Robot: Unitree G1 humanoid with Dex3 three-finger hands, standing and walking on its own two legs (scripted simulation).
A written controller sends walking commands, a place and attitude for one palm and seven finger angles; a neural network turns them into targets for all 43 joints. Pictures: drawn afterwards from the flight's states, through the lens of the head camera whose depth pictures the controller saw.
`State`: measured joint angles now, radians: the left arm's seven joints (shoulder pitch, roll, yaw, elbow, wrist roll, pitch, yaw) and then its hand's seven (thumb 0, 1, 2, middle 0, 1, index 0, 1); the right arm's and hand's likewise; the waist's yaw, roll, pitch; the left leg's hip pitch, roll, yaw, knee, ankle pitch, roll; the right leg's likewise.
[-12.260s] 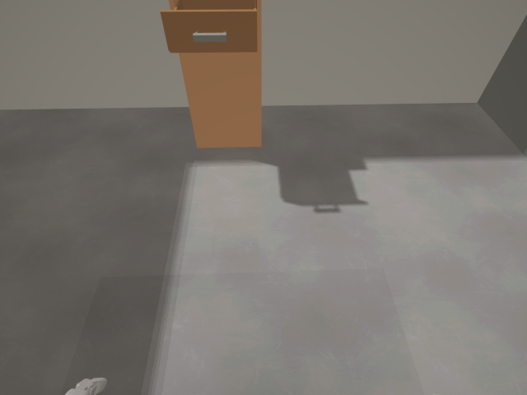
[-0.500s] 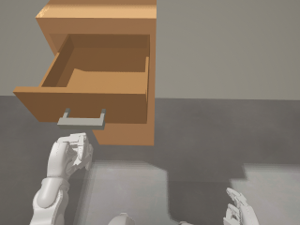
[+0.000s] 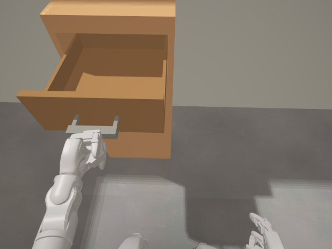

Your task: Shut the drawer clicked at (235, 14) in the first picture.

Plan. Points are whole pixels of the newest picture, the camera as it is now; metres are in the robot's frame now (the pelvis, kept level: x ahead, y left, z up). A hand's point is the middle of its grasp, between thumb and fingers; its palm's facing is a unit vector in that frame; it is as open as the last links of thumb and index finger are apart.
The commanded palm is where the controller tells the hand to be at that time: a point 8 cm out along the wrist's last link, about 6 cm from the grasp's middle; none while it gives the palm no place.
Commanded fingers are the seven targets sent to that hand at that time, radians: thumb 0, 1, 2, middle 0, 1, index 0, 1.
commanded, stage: push the drawer shut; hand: left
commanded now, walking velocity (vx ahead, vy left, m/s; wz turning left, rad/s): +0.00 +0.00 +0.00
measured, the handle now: (94, 125) +0.40 +0.20 +0.06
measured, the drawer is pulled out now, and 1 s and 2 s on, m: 0.27 0.14 0.03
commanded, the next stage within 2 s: none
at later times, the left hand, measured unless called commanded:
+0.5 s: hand (108, 132) +0.38 +0.16 +0.06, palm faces -0.01 -1.00 -0.04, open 3.0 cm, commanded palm +0.37 +0.21 +0.06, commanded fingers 0.00 0.90 0.90 -1.40 -1.60 -1.40 -1.60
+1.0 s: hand (112, 109) +0.45 +0.16 +0.05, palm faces -0.02 -1.00 -0.02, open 2.8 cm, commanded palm +0.44 +0.21 +0.06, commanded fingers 0.00 0.90 0.90 -1.40 -1.60 -1.40 -1.60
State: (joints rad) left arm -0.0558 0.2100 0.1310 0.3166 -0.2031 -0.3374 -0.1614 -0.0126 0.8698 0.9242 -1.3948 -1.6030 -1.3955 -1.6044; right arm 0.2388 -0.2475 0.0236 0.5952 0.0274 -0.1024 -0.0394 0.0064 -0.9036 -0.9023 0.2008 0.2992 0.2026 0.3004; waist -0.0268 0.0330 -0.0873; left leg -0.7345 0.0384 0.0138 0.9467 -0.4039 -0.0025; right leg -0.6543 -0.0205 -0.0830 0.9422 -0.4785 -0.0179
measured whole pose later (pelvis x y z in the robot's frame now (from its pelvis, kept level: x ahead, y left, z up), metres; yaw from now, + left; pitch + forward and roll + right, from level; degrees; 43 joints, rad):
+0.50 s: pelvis -0.02 +0.01 +0.00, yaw +0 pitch +12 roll -2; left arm -0.42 0.25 0.17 0.69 -0.17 -0.38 -0.13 -0.03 0.84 0.95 -1.40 -1.60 -1.40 -1.60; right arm 0.28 -0.25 0.03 0.64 0.03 -0.07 -0.03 0.00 -0.90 -0.90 0.20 0.30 0.20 0.30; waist -0.06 0.03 -0.08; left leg -0.80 0.04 0.01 0.96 -0.38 0.01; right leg -0.71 -0.02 -0.08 0.95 -0.45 -0.01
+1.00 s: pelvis -0.02 +0.01 -0.02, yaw -1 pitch +17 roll -2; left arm -0.75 0.36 0.29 1.04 -0.12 -0.42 -0.17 -0.06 0.81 0.94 -1.40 -1.60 -1.40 -1.60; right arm 0.33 -0.26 0.03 0.65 0.00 -0.01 -0.02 0.00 -0.90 -0.90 0.20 0.30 0.20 0.30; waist -0.12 0.02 -0.09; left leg -0.93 0.06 0.01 1.03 -0.40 0.01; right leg -0.85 -0.01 -0.08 1.01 -0.46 -0.01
